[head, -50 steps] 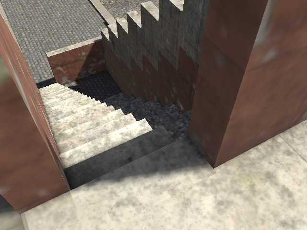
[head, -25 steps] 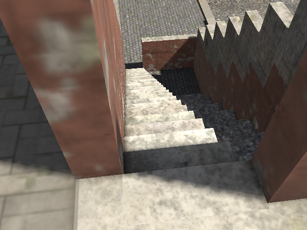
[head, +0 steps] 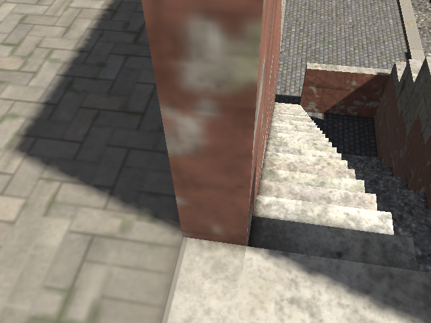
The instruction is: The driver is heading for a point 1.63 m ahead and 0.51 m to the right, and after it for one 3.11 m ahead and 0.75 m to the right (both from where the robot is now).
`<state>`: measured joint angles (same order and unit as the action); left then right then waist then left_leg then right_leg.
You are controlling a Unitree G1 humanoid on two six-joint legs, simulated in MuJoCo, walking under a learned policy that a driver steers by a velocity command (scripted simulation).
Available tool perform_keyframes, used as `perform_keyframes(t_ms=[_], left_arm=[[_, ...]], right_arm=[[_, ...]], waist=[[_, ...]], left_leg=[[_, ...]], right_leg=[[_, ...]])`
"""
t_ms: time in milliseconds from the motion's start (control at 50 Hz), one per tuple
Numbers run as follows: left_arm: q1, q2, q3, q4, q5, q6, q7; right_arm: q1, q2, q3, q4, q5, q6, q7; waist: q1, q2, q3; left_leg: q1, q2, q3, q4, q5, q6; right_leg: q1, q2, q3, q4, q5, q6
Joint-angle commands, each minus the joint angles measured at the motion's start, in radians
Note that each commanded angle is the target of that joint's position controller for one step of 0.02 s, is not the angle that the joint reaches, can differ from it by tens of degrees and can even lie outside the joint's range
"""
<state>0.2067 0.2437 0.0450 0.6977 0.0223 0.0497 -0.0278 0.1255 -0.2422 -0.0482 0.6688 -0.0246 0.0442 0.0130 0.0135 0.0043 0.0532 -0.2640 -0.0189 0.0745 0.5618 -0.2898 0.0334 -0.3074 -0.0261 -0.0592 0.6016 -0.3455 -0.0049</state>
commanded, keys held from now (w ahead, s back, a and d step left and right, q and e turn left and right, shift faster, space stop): w+e+shift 0.74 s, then w+q+shift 0.26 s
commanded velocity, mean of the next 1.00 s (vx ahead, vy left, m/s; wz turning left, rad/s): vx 0.38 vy -0.14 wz -0.60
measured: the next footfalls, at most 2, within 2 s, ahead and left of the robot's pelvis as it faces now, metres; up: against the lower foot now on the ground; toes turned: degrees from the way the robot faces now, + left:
left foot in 0.34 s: +0.17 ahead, +0.12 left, +0.00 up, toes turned -16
right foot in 0.76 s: +0.34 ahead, -0.25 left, +0.00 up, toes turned -41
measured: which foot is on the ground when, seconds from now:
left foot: down 0.00-0.02, up 0.04-0.32, down 0.34-0.74, up 0.76-1.00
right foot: down 0.00-0.34, up 0.36-0.74, down 0.76-1.00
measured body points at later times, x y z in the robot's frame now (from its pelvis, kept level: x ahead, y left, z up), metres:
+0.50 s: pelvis +0.13 +0.01 +0.01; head +0.17 +0.01 +0.46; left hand +0.37 +0.22 -0.09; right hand +0.15 -0.30 -0.08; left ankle +0.13 +0.13 -0.73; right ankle +0.10 -0.11 -0.64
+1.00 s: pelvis +0.27 -0.15 -0.01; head +0.32 -0.16 +0.44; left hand +0.50 -0.03 -0.14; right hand +0.16 -0.41 -0.13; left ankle +0.33 -0.09 -0.67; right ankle +0.31 -0.22 -0.73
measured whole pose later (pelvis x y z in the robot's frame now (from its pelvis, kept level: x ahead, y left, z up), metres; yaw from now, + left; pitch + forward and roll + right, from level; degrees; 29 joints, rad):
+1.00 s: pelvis +0.27 -0.15 -0.01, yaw -35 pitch +0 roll -2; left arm 0.19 0.19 0.01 0.66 0.06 0.06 -0.04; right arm 0.25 -0.24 -0.07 0.87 -0.02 0.09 -0.08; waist 0.07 0.00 0.11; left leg -0.54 0.04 0.07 1.11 -0.50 -0.01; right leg -0.35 0.12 -0.18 0.49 -0.15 -0.17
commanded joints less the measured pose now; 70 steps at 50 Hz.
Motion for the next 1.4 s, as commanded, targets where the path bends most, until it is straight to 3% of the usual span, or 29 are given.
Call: perform_keyframes(t_ms=[20,40,60,140,260,320,340,360,380,420,520,620,740,760,780,800,820,840,900,960,1080,1140,1160,1180,1220,1240,1280,1320,1400], left_arm=[[0.089,0.217,0.048,-0.046,0.023,-0.031,-0.007],[0.186,0.314,0.081,-0.020,0.006,-0.028,-0.023],[0.160,0.262,0.069,-0.020,0.000,-0.031,-0.026],[0.068,0.189,0.061,-0.019,-0.018,-0.071,-0.013],[0.088,0.223,0.092,-0.018,-0.016,-0.072,-0.019],[0.016,0.203,0.094,-0.035,-0.013,-0.074,-0.022],[-0.004,0.161,0.084,-0.046,-0.020,-0.084,-0.019],[-0.046,0.040,0.046,-0.108,-0.054,-0.095,-0.018],[-0.060,0.063,0.034,-0.137,-0.031,-0.086,-0.010],[-0.047,0.147,0.055,-0.103,0.013,-0.072,-0.027],[-0.132,0.101,0.038,-0.121,0.033,-0.021,-0.067],[-0.205,0.060,0.008,-0.168,0.042,0.012,-0.136],[0.011,0.114,0.037,-0.126,0.043,0.021,-0.077],[0.140,0.161,0.060,-0.098,0.066,0.020,-0.057],[0.086,0.205,0.074,-0.101,0.042,0.018,-0.042],[0.111,0.329,0.094,-0.139,0.013,0.034,-0.053],[0.126,0.236,0.075,-0.115,-0.050,0.037,-0.033],[0.042,0.164,0.049,-0.127,-0.052,0.043,-0.024],[-0.059,0.025,-0.003,-0.137,0.017,0.031,-0.008],[-0.011,-0.004,-0.022,-0.097,0.054,-0.013,-0.010],[-0.044,-0.015,-0.032,-0.112,0.054,-0.024,0.002],[-0.030,0.055,-0.005,-0.111,0.024,-0.043,0.049],[0.030,0.024,-0.006,-0.151,0.000,-0.039,0.055],[0.029,0.021,-0.013,-0.167,0.028,-0.023,0.048],[-0.027,0.060,0.003,-0.164,0.039,-0.006,0.045],[-0.084,0.034,-0.005,-0.195,-0.006,-0.019,0.045],[-0.092,0.035,0.001,-0.194,0.002,0.011,0.061],[-0.132,0.009,-0.017,-0.206,0.001,0.013,0.068],[-0.096,0.024,-0.020,-0.224,-0.019,-0.019,0.075]], right_arm=[[-0.003,-0.111,-0.020,-0.089,-0.013,-0.011,-0.002],[-0.097,-0.113,-0.015,-0.147,-0.016,-0.014,0.007],[-0.127,-0.137,-0.023,-0.160,-0.013,-0.031,0.013],[-0.049,-0.115,-0.022,-0.101,-0.025,-0.082,0.031],[-0.128,-0.064,0.006,-0.141,0.015,-0.093,0.017],[0.029,-0.101,-0.008,-0.084,0.033,-0.117,-0.028],[0.143,-0.166,-0.026,-0.054,0.025,-0.130,-0.048],[0.239,-0.296,-0.054,-0.056,-0.017,-0.136,-0.059],[0.184,-0.335,-0.072,-0.052,-0.047,-0.135,-0.055],[0.146,-0.185,-0.032,-0.059,-0.029,-0.145,-0.037],[0.205,-0.123,-0.009,0.027,-0.010,-0.177,-0.022],[0.292,-0.226,-0.048,0.113,0.037,-0.089,-0.103],[0.159,-0.284,-0.090,0.095,0.055,-0.051,-0.103],[0.143,-0.269,-0.088,0.093,0.055,-0.050,-0.098],[0.235,-0.142,-0.057,0.105,0.024,-0.042,-0.070],[0.281,-0.112,-0.039,0.061,0.001,-0.018,-0.087],[0.264,-0.169,-0.058,0.084,-0.019,-0.003,-0.096],[0.313,-0.159,-0.054,0.102,-0.014,0.010,-0.105],[0.287,-0.189,-0.067,0.189,-0.008,0.054,-0.111],[0.232,-0.149,-0.064,0.188,0.010,0.043,-0.105],[0.250,-0.064,-0.056,0.140,0.001,0.029,-0.089],[0.370,-0.126,-0.079,0.092,-0.024,0.009,-0.046],[0.370,-0.216,-0.087,0.047,-0.018,-0.009,-0.046],[0.281,-0.231,-0.093,0.005,-0.007,-0.001,-0.050],[0.178,-0.194,-0.083,-0.034,0.008,0.009,-0.078],[0.063,-0.173,-0.071,-0.075,0.009,0.015,-0.075],[0.024,-0.117,-0.051,-0.096,0.019,0.008,-0.088],[0.105,-0.139,-0.057,-0.083,0.020,0.004,-0.078],[0.087,-0.193,-0.082,-0.096,0.015,0.017,-0.059]], waist=[[0.002,-0.158,-0.082],[0.078,-0.349,0.039],[0.050,-0.255,0.118],[-0.010,-0.107,-0.038],[0.027,-0.133,-0.055],[-0.053,-0.096,-0.079],[-0.099,-0.031,-0.123],[-0.158,0.248,-0.200],[-0.098,0.266,-0.156],[-0.061,0.059,-0.095],[-0.049,0.074,-0.021],[-0.038,0.115,0.010],[0.121,0.125,-0.182],[0.182,0.094,-0.242],[0.120,-0.132,-0.311],[0.130,-0.184,-0.432],[0.113,0.003,-0.326],[0.066,-0.033,-0.270],[0.046,-0.061,-0.135],[0.055,-0.082,-0.113],[-0.017,-0.049,-0.040],[-0.120,0.158,-0.079],[-0.080,0.435,-0.070],[-0.068,0.305,-0.080],[-0.016,0.070,-0.019],[0.021,0.099,-0.055],[0.017,0.086,-0.018],[-0.025,0.013,-0.067],[-0.033,0.128,-0.167]], left_leg=[[-0.208,0.063,-0.023,0.128,-0.430,0.022],[-0.440,-0.072,0.000,0.343,-0.418,-0.008],[-0.495,-0.013,-0.118,0.461,-0.283,-0.008],[-0.286,0.018,-0.099,0.399,-0.003,-0.066],[-0.172,-0.026,-0.086,0.037,-0.078,-0.095],[0.187,-0.017,-0.086,-0.217,0.074,-0.065],[0.425,0.085,-0.156,-0.211,0.026,-0.043],[0.576,0.388,-0.528,-0.357,-0.421,0.020],[0.463,0.520,-0.772,-0.401,-0.599,0.102],[0.354,0.423,-0.549,-0.368,-0.421,0.103],[0.284,0.309,-0.109,-0.326,0.440,0.077],[0.315,0.303,0.066,-0.149,1.032,0.047],[0.165,0.323,0.162,0.214,1.110,0.012],[0.006,0.283,0.143,0.472,0.953,-0.008],[-0.255,0.145,0.144,0.839,-0.221,-0.032],[-0.464,-0.001,0.080,1.181,-0.475,-0.070],[-0.440,0.096,0.003,1.082,-0.372,-0.068],[-0.403,0.092,-0.005,0.969,-0.321,-0.063],[-0.178,0.072,0.005,0.749,-0.268,-0.079],[-0.120,0.051,-0.010,0.580,-0.217,-0.045],[-0.003,0.091,0.000,0.337,-0.074,0.046],[0.194,0.157,-0.209,-0.021,-0.014,0.126],[0.241,0.441,-0.658,-0.166,0.352,0.264],[0.160,0.443,-0.862,-0.259,0.431,0.387],[0.057,0.365,-0.678,-0.217,0.225,0.350],[0.013,0.233,-0.483,-0.177,0.231,0.300],[-0.020,0.124,-0.375,-0.111,0.299,0.229],[0.069,0.128,-0.396,-0.059,0.515,0.212],[0.074,0.084,-0.429,0.013,0.576,0.145]], right_leg=[[0.154,-0.154,0.349,-0.305,-0.433,-0.123],[0.126,-0.300,0.788,-0.558,-0.772,-0.259],[0.095,-0.326,0.860,-0.592,-0.752,-0.285],[0.068,-0.118,0.503,-0.472,-0.214,-0.182],[0.049,-0.055,0.494,-0.373,-0.150,-0.210],[-0.152,0.007,0.477,-0.238,-0.138,-0.162],[-0.340,0.062,0.413,-0.097,-0.184,-0.118],[-0.557,0.166,0.238,0.208,-0.213,-0.064],[-0.663,0.071,0.174,0.421,-0.127,-0.066],[-0.630,-0.004,0.150,0.542,-0.012,-0.062],[-0.585,-0.062,0.075,0.582,0.166,0.002],[-0.475,-0.004,-0.024,0.257,0.190,0.005],[0.084,0.096,-0.102,-0.007,0.139,-0.113],[0.311,0.110,-0.044,-0.113,0.167,-0.182],[0.536,-0.055,0.146,-0.064,0.660,-0.290],[0.653,-0.345,0.498,-0.182,0.887,-0.491],[0.495,-0.304,0.366,-0.170,0.908,-0.437],[0.368,-0.287,0.311,-0.213,0.603,-0.422],[-0.012,-0.170,0.213,-0.354,0.117,-0.350],[-0.074,-0.147,0.122,-0.360,0.107,-0.326],[-0.169,-0.182,0.081,-0.260,0.069,-0.257],[-0.328,-0.103,-0.028,0.112,0.178,-0.066],[-0.491,0.064,-0.092,0.456,-0.263,0.011],[-0.522,0.095,0.094,0.636,-0.259,0.040],[-0.510,0.066,0.177,0.756,-0.116,0.074],[-0.434,0.043,0.163,0.651,-0.087,0.083],[-0.375,0.070,0.085,0.484,-0.019,0.121],[-0.347,0.071,0.083,0.353,-0.024,0.112],[-0.146,0.106,0.083,0.139,-0.019,0.075]])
